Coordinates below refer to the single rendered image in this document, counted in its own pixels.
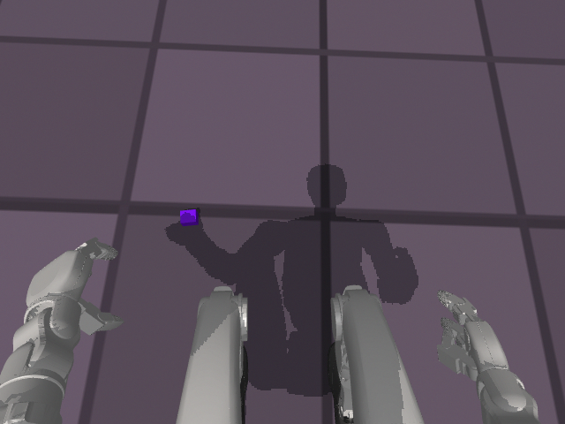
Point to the left robot hand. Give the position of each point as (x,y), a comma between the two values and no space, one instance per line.
(67,276)

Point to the small box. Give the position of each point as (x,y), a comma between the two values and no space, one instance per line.
(189,217)

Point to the right robot arm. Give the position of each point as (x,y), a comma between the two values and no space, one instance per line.
(504,399)

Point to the right robot foot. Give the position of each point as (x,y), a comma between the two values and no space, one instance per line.
(335,386)

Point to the right robot hand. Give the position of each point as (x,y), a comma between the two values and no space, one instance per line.
(477,348)

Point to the left robot arm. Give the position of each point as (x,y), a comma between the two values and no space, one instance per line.
(34,378)

